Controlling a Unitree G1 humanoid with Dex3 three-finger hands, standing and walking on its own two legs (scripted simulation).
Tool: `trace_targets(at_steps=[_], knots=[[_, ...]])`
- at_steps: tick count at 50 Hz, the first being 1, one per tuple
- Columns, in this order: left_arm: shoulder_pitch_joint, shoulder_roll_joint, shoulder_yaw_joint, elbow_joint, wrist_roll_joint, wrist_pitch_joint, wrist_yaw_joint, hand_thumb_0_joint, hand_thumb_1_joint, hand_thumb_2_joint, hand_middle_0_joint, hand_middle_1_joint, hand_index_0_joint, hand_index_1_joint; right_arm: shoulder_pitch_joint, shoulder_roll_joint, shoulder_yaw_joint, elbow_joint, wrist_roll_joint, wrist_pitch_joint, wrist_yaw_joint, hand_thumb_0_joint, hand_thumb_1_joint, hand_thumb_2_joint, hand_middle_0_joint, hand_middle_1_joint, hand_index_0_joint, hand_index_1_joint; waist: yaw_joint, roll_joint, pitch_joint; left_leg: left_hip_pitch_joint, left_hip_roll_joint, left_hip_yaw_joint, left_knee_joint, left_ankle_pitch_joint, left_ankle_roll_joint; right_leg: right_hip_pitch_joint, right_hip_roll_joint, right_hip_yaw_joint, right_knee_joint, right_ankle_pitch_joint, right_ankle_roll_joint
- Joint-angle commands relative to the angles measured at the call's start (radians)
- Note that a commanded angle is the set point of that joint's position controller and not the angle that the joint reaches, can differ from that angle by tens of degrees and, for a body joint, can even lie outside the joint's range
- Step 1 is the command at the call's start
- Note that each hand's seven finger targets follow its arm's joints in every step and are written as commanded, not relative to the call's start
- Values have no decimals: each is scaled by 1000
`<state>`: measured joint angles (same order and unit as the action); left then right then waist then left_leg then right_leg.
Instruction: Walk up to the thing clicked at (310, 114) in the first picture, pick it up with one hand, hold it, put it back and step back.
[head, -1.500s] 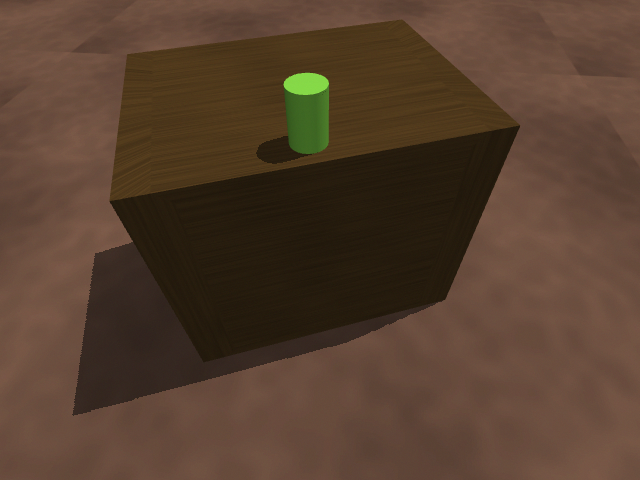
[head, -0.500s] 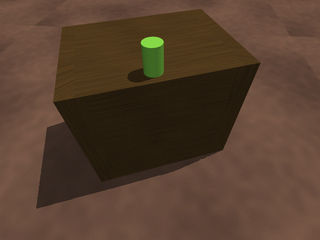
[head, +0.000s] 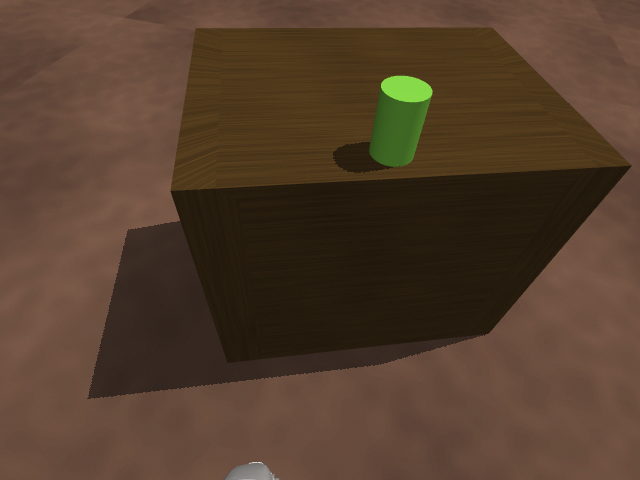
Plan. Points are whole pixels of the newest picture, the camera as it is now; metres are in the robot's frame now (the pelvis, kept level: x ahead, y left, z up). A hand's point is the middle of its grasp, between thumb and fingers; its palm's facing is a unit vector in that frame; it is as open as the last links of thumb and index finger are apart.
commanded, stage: walk up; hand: right
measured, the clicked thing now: (398, 122) +0.69 -0.11 +0.07
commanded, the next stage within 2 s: none
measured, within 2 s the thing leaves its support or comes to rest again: neither
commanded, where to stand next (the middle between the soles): +0.29 -0.02 m, yaw +9 degrees
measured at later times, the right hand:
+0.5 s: hand (535, 418) +0.24 -0.31 -0.13, palm faces -0.13 +0.91 -0.40, open 7.4 cm
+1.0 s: hand (480, 308) +0.42 -0.27 -0.13, palm faces -0.22 +0.90 -0.38, open 7.4 cm
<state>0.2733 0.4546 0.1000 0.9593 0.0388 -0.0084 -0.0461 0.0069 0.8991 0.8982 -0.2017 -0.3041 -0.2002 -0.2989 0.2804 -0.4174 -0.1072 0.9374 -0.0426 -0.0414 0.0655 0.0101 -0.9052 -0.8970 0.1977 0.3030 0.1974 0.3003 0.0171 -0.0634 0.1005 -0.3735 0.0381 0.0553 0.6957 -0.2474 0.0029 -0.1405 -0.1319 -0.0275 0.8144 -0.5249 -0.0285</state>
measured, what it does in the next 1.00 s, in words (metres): walks ahead: right foot, then left foot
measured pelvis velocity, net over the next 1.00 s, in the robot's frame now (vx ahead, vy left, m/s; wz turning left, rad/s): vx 0.25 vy -0.05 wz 0.17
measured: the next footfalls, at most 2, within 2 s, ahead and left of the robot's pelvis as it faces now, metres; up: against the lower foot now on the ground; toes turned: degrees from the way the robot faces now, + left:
right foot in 0.44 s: +0.29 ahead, -0.15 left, +0.00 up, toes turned +3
left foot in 0.84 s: +0.37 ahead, +0.07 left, +0.00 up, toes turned +10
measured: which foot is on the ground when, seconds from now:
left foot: down 0.00-0.48, up 0.50-0.82, down 0.84-1.00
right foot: up 0.00-0.42, down 0.44-0.86, up 0.88-1.00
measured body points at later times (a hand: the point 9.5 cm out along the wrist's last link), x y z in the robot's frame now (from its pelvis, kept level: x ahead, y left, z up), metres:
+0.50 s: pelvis +0.18 -0.04 +0.01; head +0.21 -0.04 +0.45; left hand +0.26 +0.29 -0.09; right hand +0.25 -0.36 -0.11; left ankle +0.08 +0.11 -0.69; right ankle +0.25 -0.15 -0.71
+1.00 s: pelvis +0.25 -0.05 +0.00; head +0.31 -0.03 +0.45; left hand +0.28 +0.27 -0.13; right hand +0.44 -0.32 -0.10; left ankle +0.33 +0.07 -0.71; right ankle +0.24 -0.18 -0.67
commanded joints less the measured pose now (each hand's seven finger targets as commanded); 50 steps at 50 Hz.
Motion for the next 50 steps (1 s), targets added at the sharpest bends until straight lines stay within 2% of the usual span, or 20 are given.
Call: trace_targets(at_steps=[1, 4, 10, 15, 20, 21, 22, 23, 24, 25, 29, 33, 38, 41, 42, 43, 44, 45, 48, 50], knots=[[-84, 209, 22, -147, -11, -25, 10, 0, 900, 900, -200, -300, -200, -300, 83, -383, -86, -92, 28, -23, -33, 0, -900, -900, 200, 300, 200, 300, -75, 238, -3, 185, 367, -880, -591, -673, 258, -481, 59, 114, 413, -45, -40], [39, 191, 32, -72, -30, -17, 4, 0, 900, 900, -200, -300, -200, -300, 56, -260, -39, -122, 34, -52, -47, 0, -900, -900, 200, 300, 200, 300, -4, 145, -10, 203, 215, -466, -451, -247, 174, -434, 0, 117, 308, 176, -25], [-37, 149, 33, -142, -12, -4, -24, 0, 900, 900, -200, -300, -200, -300, 135, -258, -36, -138, 33, -77, -57, 0, -900, -900, 200, 300, 200, 300, -31, 167, 12, 179, 187, -320, -468, -23, 209, -402, 6, 59, 81, 263, 26], [-146, 127, 40, -204, -9, -13, -38, 0, 900, 900, -200, -300, -200, -300, 176, -272, -41, -163, 33, -83, -63, 0, -900, -900, 200, 300, 200, 300, -58, 148, 15, 177, 203, -297, -415, 72, 212, -362, 12, 46, -79, 321, 8], [-90, 109, 46, -200, -14, -29, -33, 0, 900, 900, -200, -300, -200, -300, 151, -256, -28, -193, 29, -70, -74, 0, -900, -900, 200, 300, 200, 300, -21, 169, -50, 145, 165, -218, -234, 348, 162, -146, 91, -29, -210, 282, -16], [-19, 110, 49, -184, -15, -36, -24, 0, 900, 900, -200, -300, -200, -300, 137, -245, -20, -201, 35, -65, -77, 0, -900, -900, 200, 300, 200, 300, 22, 139, -86, 140, 130, -177, -114, 458, 136, -45, 118, -48, -291, 304, -29], [67, 153, 63, -167, -11, -46, -14, 0, 900, 900, -200, -300, -200, -300, 157, -195, -2, -206, 43, -62, -80, 0, -900, -900, 200, 300, 200, 300, 61, 38, -151, 109, 68, -125, 98, 466, 100, 91, 94, -7, -353, 336, -64], [154, 236, 87, -164, 0, -57, -2, 0, 900, 900, -200, -300, -200, -300, 190, -141, 19, -230, 53, -63, -84, 0, -900, -900, 200, 300, 200, 300, 84, -173, -242, -78, -13, -76, 388, 203, 52, 259, -127, 287, -385, 389, -134], [135, 249, 81, -179, -16, -58, 4, 0, 900, 900, -200, -300, -200, -300, 195, -135, 28, -223, 54, -59, -90, 0, -900, -900, 200, 300, 200, 300, 62, -212, -188, -273, -109, -38, 466, -261, 34, 318, -267, 506, -463, 467, -214], [107, 264, 79, -179, -26, -55, 4, 0, 900, 900, -200, -300, -200, -300, 155, -208, 12, -211, 45, -55, -103, 0, -900, -900, 200, 300, 200, 300, 68, -162, -167, -286, -58, -90, 542, -322, 37, 264, -329, 582, -448, 547, -303], [15, 169, 35, -202, -41, -52, 24, 0, 900, 900, -200, -300, -200, -300, 154, -167, 14, -172, 54, -47, -81, 0, -900, -900, 200, 300, 200, 300, -4, -74, -40, -149, -19, -120, 461, -192, 27, -28, -134, 165, -411, 812, -213], [-8, 152, 9, -217, -28, -61, 43, 0, 900, 900, -200, -300, -200, -300, 98, -127, 21, -173, 52, -22, -73, 0, -900, -900, 200, 300, 200, 300, -7, -88, -40, -94, -48, -85, 269, -77, -4, -65, -97, 56, -382, 1065, -203], [-18, 164, -4, -213, -40, -40, 55, 0, 900, 900, -200, -300, -200, -300, 4, -123, 22, -170, 41, -11, -81, 0, -900, -900, 200, 300, 200, 300, 12, -72, -111, 33, -37, -31, 35, 17, 11, -44, -123, 63, -261, 989, -161], [-49, 155, -16, -215, -55, -21, 61, 0, 900, 900, -200, -300, -200, -300, 51, -163, 0, -151, 23, -9, -85, 0, -900, -900, 200, 300, 200, 300, -44, 24, -161, 196, -29, -74, -178, 310, 62, -112, -75, 31, -77, 785, -95], [-32, 121, -22, -226, -67, -19, 61, 0, 900, 900, -200, -300, -200, -300, 54, -242, -19, -163, 13, -8, -89, 0, -900, -900, 200, 300, 200, 300, -48, 180, -209, 272, 115, -242, -185, 611, 124, -180, 13, -15, 85, 620, -32], [24, 85, -26, -216, -82, -6, 66, 0, 900, 900, -200, -300, -200, -300, 5, -276, -24, -197, 15, -9, -90, 0, -900, -900, 200, 300, 200, 300, -16, 292, -231, 325, 284, -496, -222, 834, 242, -288, 153, 2, 221, 56, 8], [57, 111, -20, -193, -79, 17, 79, 0, 900, 900, -200, -300, -200, -300, -12, -259, -20, -195, 37, -6, -93, 0, -900, -900, 200, 300, 200, 300, -17, 229, -268, 313, 343, -506, -205, 809, 341, -235, 135, 75, 313, -157, 6], [38, 118, -26, -175, -74, 23, 82, 0, 900, 900, -200, -300, -200, -300, -50, -245, -16, -193, 39, 0, -97, 0, -900, -900, 200, 300, 200, 300, -11, 227, -238, 233, 329, -492, -219, 712, 344, -222, 112, 98, 329, -163, 4], [23, 137, -8, -141, -67, 27, 74, 0, 900, 900, -200, -300, -200, -300, -145, -202, 3, -214, 31, 21, -98, 0, -900, -900, 200, 300, 200, 300, 2, 205, -177, 70, 209, -286, -218, 502, 241, -188, 118, 96, 287, -79, -4], [39, 133, -7, -131, -63, 24, 75, 0, 900, 900, -200, -300, -200, -300, -142, -215, -2, -206, 26, 34, -91, 0, -900, -900, 200, 300, 200, 300, 0, 229, -162, 87, 188, -277, -220, 387, 228, -202, 119, 44, 213, -50, 4]])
